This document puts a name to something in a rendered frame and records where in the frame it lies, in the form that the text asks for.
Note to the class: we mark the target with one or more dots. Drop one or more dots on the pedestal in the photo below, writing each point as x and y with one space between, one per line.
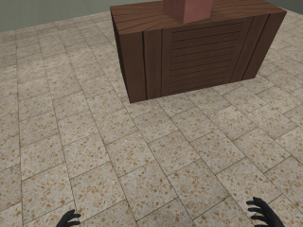
159 56

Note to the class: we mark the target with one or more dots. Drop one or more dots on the carton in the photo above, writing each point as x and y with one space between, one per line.
188 11

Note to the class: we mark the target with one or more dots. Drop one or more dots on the robot left hand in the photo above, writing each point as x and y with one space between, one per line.
68 216

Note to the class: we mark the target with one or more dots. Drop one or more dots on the robot right hand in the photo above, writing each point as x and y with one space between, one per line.
269 216

